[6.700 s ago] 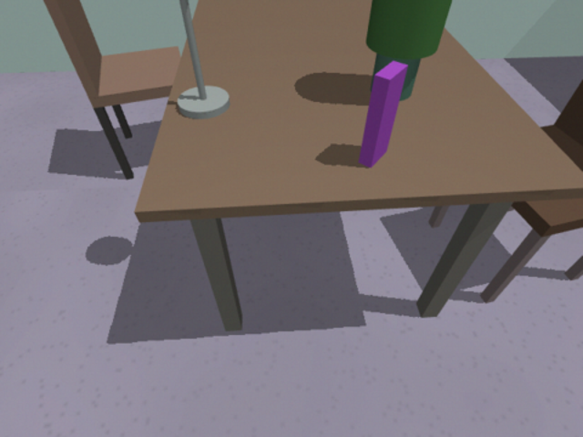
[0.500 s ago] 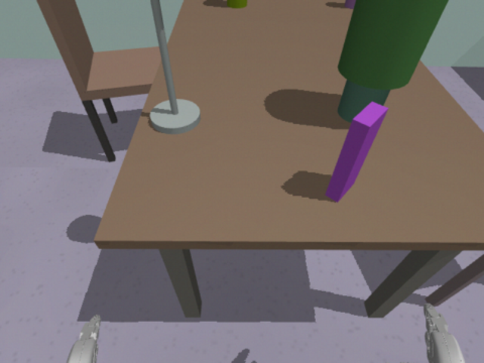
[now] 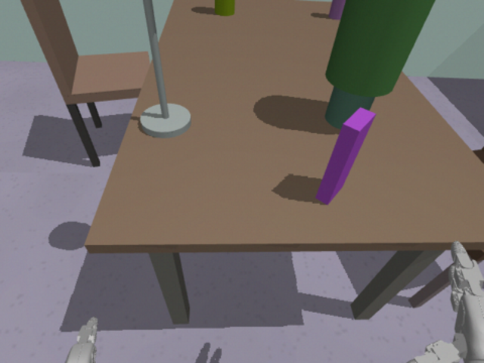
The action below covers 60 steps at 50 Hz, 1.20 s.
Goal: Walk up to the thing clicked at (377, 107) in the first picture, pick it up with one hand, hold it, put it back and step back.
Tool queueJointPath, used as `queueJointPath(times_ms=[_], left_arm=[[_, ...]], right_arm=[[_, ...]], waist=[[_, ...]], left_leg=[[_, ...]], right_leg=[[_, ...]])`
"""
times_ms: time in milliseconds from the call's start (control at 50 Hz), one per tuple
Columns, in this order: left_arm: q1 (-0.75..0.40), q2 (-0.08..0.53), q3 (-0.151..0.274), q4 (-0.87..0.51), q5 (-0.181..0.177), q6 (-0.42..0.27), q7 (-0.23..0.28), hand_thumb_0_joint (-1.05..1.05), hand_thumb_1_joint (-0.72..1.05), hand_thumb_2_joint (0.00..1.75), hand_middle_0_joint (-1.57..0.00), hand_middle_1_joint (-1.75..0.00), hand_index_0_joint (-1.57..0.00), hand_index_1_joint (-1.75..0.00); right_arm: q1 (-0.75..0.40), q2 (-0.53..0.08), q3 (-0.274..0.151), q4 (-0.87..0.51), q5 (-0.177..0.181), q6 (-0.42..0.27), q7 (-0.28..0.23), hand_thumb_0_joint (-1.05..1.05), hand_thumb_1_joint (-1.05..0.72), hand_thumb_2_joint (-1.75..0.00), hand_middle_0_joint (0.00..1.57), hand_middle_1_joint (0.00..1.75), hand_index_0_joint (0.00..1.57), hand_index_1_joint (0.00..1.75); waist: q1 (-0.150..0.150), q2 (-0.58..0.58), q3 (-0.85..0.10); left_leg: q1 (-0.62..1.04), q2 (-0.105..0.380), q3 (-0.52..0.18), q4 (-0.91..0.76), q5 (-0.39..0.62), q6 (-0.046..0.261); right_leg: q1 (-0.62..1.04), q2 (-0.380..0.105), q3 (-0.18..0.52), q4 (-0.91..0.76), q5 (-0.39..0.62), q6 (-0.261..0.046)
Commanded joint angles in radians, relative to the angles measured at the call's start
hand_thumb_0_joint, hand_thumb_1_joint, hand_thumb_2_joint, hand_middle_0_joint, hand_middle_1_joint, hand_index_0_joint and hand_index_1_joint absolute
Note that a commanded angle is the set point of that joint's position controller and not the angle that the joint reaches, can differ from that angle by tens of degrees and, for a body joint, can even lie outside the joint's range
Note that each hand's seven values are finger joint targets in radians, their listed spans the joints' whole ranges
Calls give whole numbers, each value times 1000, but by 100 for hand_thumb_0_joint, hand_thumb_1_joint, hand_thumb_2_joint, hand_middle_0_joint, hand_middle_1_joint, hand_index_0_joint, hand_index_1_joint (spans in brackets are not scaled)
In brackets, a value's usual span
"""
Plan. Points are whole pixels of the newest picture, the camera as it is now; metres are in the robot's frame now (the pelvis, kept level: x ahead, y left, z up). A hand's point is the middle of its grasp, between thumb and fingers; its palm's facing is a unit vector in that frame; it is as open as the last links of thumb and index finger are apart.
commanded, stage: rise first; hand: right
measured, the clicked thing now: (342, 160) +0.48 -0.21 +0.08
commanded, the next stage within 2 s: go down in 0.84 s
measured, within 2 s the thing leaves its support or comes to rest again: neither
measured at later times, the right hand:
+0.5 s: hand (455, 309) +0.17 -0.25 +0.12, palm faces +0.33 +0.85 -0.40, open 17.7 cm
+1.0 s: hand (467, 293) +0.18 -0.24 +0.16, palm faces +0.37 +0.85 -0.37, open 17.7 cm
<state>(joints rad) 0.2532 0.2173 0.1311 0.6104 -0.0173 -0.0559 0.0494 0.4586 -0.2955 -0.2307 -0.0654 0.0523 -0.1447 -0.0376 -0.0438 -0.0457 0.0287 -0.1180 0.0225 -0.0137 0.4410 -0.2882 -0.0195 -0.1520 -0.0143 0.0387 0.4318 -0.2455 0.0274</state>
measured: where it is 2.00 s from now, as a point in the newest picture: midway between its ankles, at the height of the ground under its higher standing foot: outside the picture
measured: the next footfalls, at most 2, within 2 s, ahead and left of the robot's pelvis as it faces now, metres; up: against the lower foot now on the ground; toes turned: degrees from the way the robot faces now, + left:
none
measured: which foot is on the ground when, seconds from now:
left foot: down 0.00-1.00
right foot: down 0.00-1.00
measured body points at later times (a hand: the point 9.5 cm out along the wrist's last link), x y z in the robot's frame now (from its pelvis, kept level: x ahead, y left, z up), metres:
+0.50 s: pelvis -0.02 +0.00 +0.00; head -0.02 +0.02 +0.45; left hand +0.14 +0.27 -0.08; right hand +0.15 -0.29 +0.15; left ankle -0.03 +0.13 -0.74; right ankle -0.01 -0.14 -0.74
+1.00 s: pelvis -0.02 +0.00 +0.00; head -0.03 +0.02 +0.45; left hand +0.14 +0.28 -0.08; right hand +0.15 -0.29 +0.18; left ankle -0.03 +0.13 -0.74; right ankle -0.01 -0.14 -0.74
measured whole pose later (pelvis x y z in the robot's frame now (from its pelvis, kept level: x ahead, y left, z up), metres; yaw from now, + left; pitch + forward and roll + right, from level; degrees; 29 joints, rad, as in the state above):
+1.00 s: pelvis -0.02 +0.00 +0.00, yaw +0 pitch -4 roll +0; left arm 0.24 0.23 0.23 0.63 -0.01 -0.11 0.02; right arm 0.42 -0.29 -0.35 -0.26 0.07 -0.39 0.01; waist -0.05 -0.03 0.02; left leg -0.12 0.03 -0.01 0.47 -0.29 -0.02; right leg -0.15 -0.01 0.04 0.45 -0.23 0.03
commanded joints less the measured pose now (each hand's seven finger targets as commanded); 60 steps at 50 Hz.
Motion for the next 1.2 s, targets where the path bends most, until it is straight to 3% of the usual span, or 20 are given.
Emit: queueJointPath(times_ms=[0, 400, 680, 700, 760, 780, 800, 820, 840, 860, 880, 900, 920, 940, 960, 980, 1000, 1020, 1040, 1180], left_arm=[[-31, 174, 85, -227, -3, -67, 19, 0, -58, 7, -4, -5, -3, -6], [-73, 180, 120, -212, -7, -110, -3, 0, -57, 8, -4, -5, -3, -6], [-111, 78, 43, -160, 16, -121, -23, 0, -57, 9, -5, -6, -4, -7], [-77, 195, 166, -147, -11, -111, -3, 0, -55, 4, -5, -3, -4, -4], [-97, 119, 99, -145, 17, -109, -20, 0, -58, 8, -5, -5, -4, -5], [-99, 184, 159, -162, -13, -106, -9, 0, -54, 4, -5, -3, -4, -4], [-83, 145, 125, -166, 13, -109, -18, 0, -57, 9, -5, -5, -4, -6], [-59, 200, 183, -109, -15, -98, -8, 0, -54, 4, -5, -3, -4, -3], [-77, 103, 95, -121, 11, -103, -28, 0, -57, 8, -5, -5, -4, -6], [-120, 162, 144, -172, -18, -106, -16, 0, -54, 3, -5, -3, -4, -3], [-102, 118, 114, -138, 9, -106, -25, 0, -58, 10, -5, -6, -4, -7], [-98, 186, 180, -122, -17, -99, -14, 0, -53, 3, -5, -3, -4, -3], [-107, 120, 110, -142, 10, -104, -27, 0, -57, 9, -5, -6, -4, -7], [-105, 183, 174, -135, -19, -101, -15, 0, -54, 3, -5, -3, -4, -3], [-115, 114, 110, -149, 10, -106, -26, 0, -58, 10, -5, -6, -4, -7], [-119, 186, 183, -129, -17, -99, -13, 0, -54, 3, -5, -3, -4, -3], [-127, 126, 126, -140, 10, -103, -25, 0, -58, 9, -5, -5, -4, -6], [-125, 203, 202, -140, -17, -99, -12, 0, -54, 3, -5, -2, -4, -3], [-125, 144, 136, -160, 10, -103, -24, 0, -57, 7, -4, -3, -2, -4], [-168, 140, 135, -70, 2, -86, -4, 0, -58, 7, -4, -2, -2, -4]], right_arm=[[-59, -193, -137, -249, -1, -96, -13, 0, 61, -2, 3, 6, 4, 6], [-44, -189, -185, -382, 10, -188, 9, 0, 61, -3, 3, 6, 4, 6], [-150, -135, -181, -517, 4, -275, 22, 0, 61, -5, 3, 6, 4, 6], [-37, -241, -245, -331, 11, -233, 10, 0, 61, -4, 4, 7, 5, 7], [-126, -116, -179, -438, 8, -291, 25, 0, 61, -5, 3, 6, 4, 6], [-75, -235, -243, -370, 16, -261, 18, 0, 61, -3, 4, 7, 6, 7], [-148, -131, -200, -456, 16, -306, 29, 0, 61, -5, 3, 6, 4, 6], [-60, -218, -226, -323, 17, -262, 23, 0, 61, -4, 4, 7, 6, 7], [-123, -104, -178, -430, 20, -311, 35, 0, 61, -5, 3, 6, 4, 6], [-107, -239, -247, -389, 18, -283, 25, 0, 61, -4, 4, 7, 6, 7], [-169, -114, -189, -455, 23, -326, 32, 0, 61, -5, 3, 6, 4, 6], [-97, -253, -256, -374, 20, -289, 24, 0, 61, -4, 4, 7, 6, 7], [-148, -114, -192, -441, 24, -330, 35, 0, 61, -5, 3, 6, 4, 6], [-95, -242, -244, -379, 23, -297, 29, 0, 61, -3, 5, 6, 6, 6], [-161, -109, -201, -441, 30, -342, 36, 0, 61, -5, 3, 6, 4, 6], [-106, -261, -263, -403, 21, -305, 26, 0, 61, -4, 4, 7, 5, 7], [-181, -124, -206, -462, 28, -348, 35, 0, 61, -5, 3, 6, 4, 7], [-112, -274, -274, -405, 22, -310, 25, 0, 61, -3, 5, 6, 6, 6], [-167, -118, -208, -457, 32, -352, 38, 0, 54, -1, 8, 5, 8, 5], [-236, -195, -273, -315, 64, -338, 80, 0, 53, -2, 7, 5, 8, 5]], waist=[[6, 69, -99], [-3, 44, -58], [-1, 37, -145], [-13, 26, -39], [22, 62, -86], [-24, 10, -24], [28, 75, -104], [-12, 6, 5], [24, 59, -51], [-26, -2, -24], [25, 63, -87], [-23, -14, -16], [25, 68, -82], [-21, 0, -18], [26, 78, -90], [-30, -31, -45], [25, 50, -101], [-20, -28, -53], [24, 80, -106], [14, 20, -63]], left_leg=[[-11, -14, 67, -60, 284, 2], [-31, -20, 72, -71, 163, 13], [-43, -29, 62, -53, 179, 3], [-34, -11, 66, -76, 157, 10], [-70, -30, 63, -56, 148, 1], [-39, -14, 67, -73, 140, 12], [-69, -35, 66, -53, 157, 0], [-63, -16, 69, -77, 113, 15], [-90, -33, 66, -58, 136, 2], [-43, -15, 68, -70, 137, 15], [-79, -37, 66, -49, 150, 2], [-43, -13, 65, -69, 137, 14], [-78, -33, 62, -51, 157, 1], [-45, -11, 61, -70, 149, 10], [-72, -34, 62, -48, 166, -2], [-28, -11, 61, -59, 171, 13], [-69, -34, 59, -43, 181, 0], [-29, -10, 60, -57, 189, 11], [-62, -35, 61, -43, 190, -4], [-94, -29, 50, -48, 142, 2]], right_leg=[[66, 26, -74, -40, 275, -39], [35, 24, -70, -58, 168, -36], [58, 32, -55, -31, 172, -33], [22, 36, -74, -53, 160, -37], [38, 31, -53, -36, 137, -35], [16, 34, -72, -59, 145, -34], [52, 27, -53, -40, 147, -35], [7, 33, -71, -67, 119, -35], [25, 30, -53, -39, 125, -34], [11, 31, -69, -62, 144, -33], [32, 26, -51, -38, 138, -33], [5, 34, -72, -58, 140, -33], [34, 30, -52, -32, 143, -33], [6, 38, -73, -51, 148, -35], [26, 30, -52, -25, 148, -36], [13, 36, -73, -48, 169, -32], [34, 30, -53, -24, 162, -33], [20, 37, -73, -43, 185, -32], [36, 30, -54, -22, 170, -34], [-14, 35, -55, -26, 115, -32]])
